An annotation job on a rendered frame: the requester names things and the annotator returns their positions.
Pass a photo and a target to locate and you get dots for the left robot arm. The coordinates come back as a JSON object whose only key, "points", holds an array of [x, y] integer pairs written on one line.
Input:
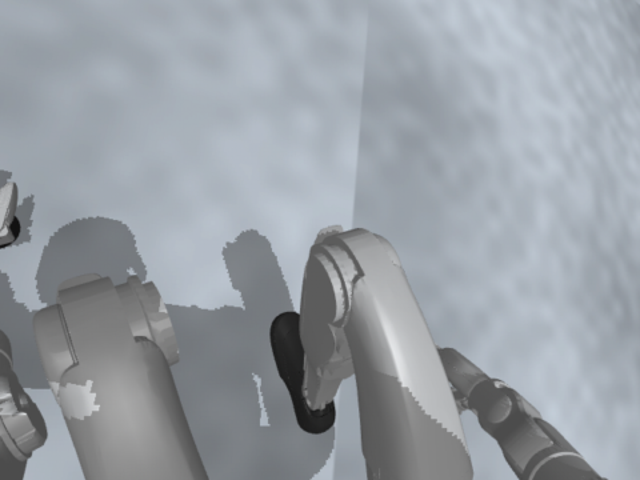
{"points": [[22, 426]]}

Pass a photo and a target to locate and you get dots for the right robot hand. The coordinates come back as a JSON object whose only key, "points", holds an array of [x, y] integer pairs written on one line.
{"points": [[462, 374]]}

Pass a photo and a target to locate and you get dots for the left robot hand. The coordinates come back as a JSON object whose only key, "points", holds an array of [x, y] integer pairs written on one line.
{"points": [[8, 204]]}

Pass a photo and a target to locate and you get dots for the right robot arm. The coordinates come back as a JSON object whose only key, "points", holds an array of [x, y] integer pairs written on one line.
{"points": [[532, 447]]}

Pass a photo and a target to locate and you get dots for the right robot foot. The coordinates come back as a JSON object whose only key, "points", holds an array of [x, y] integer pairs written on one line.
{"points": [[289, 357]]}

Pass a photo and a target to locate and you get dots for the bottle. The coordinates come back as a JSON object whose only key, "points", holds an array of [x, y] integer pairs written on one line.
{"points": [[15, 229]]}

